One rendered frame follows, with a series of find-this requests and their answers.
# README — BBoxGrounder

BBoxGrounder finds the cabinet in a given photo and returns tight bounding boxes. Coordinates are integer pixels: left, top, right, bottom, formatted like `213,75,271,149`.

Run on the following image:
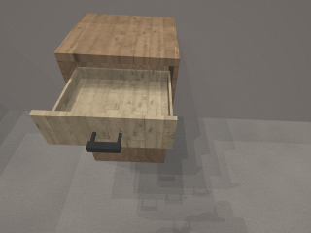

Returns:
54,13,181,163

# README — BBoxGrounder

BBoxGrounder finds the drawer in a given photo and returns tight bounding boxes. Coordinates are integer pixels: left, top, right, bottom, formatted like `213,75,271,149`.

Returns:
29,67,178,149

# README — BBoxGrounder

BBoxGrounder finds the handle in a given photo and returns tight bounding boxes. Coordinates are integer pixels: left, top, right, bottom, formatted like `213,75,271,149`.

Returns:
86,132,122,153

